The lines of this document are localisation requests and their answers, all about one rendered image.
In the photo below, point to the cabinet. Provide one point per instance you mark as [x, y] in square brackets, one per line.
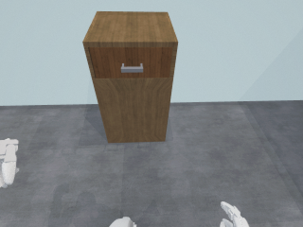
[133, 110]

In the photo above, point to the handle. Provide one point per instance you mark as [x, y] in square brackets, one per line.
[132, 69]

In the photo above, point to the left robot hand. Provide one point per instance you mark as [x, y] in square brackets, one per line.
[8, 161]

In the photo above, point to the right robot hand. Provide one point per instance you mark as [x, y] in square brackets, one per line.
[234, 214]

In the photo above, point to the drawer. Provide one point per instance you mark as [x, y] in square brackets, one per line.
[107, 62]

